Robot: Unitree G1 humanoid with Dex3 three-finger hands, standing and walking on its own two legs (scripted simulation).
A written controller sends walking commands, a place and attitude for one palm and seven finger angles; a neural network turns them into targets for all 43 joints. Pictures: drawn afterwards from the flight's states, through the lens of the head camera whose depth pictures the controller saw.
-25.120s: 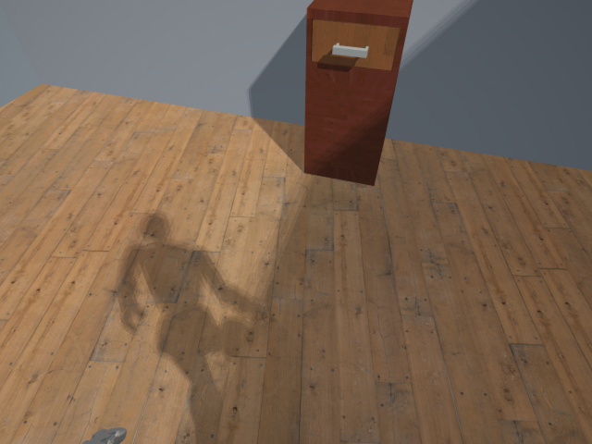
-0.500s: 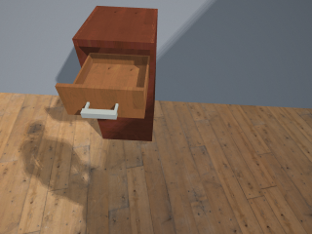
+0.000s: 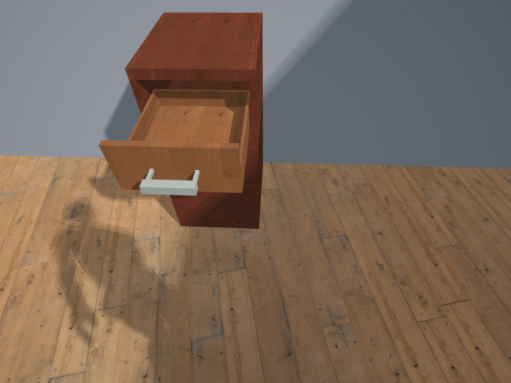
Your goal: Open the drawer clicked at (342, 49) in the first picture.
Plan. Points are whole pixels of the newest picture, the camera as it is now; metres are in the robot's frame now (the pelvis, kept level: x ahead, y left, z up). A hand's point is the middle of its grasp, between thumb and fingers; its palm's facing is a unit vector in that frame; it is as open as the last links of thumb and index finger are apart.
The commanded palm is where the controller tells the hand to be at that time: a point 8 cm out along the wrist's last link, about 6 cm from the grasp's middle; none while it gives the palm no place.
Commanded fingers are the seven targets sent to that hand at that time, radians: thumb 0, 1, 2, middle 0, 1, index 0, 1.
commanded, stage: let the arm hang, fingers relaxed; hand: left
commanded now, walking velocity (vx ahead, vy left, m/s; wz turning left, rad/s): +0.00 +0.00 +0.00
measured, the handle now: (171, 180) +0.57 +0.25 -0.08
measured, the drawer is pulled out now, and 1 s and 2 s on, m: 0.30 0.30 0.30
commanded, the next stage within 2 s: look to check the result in 0.32 s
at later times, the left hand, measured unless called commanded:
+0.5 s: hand out of the picture +0.04 +0.18 -0.17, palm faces +0.00 -0.97 -0.24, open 7.4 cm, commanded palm none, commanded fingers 0.00 0.90 0.90 -0.20 -0.30 -0.20 -0.30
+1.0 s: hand out of the picture +0.05 +0.18 -0.17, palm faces +0.00 -0.96 -0.27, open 7.4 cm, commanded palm none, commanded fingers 0.00 0.90 0.90 -0.20 -0.30 -0.20 -0.30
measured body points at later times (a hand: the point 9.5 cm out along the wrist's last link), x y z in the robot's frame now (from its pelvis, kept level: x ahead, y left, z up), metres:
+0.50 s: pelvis +0.01 -0.02 +0.00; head +0.03 -0.03 +0.45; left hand +0.04 +0.23 -0.15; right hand +0.01 -0.25 -0.16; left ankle +0.01 +0.11 -0.74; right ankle +0.03 -0.11 -0.74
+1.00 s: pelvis +0.02 -0.03 +0.00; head +0.04 -0.04 +0.45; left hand +0.05 +0.23 -0.14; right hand +0.04 -0.28 -0.16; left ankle +0.01 +0.11 -0.74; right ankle +0.03 -0.11 -0.74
